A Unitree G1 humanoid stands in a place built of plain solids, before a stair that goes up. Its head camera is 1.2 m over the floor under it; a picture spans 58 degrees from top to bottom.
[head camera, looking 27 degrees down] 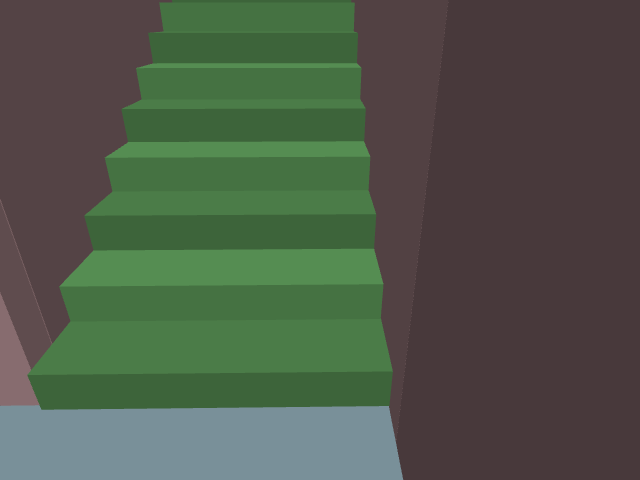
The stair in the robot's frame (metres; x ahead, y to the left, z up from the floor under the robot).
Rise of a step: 0.16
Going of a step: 0.28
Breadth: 1.20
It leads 1 degrees to the left of straight ahead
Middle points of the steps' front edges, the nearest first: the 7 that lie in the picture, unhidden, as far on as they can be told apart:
1.07 0.36 0.16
1.35 0.36 0.33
1.63 0.37 0.49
1.91 0.37 0.65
2.19 0.37 0.81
2.47 0.38 0.97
2.75 0.38 1.13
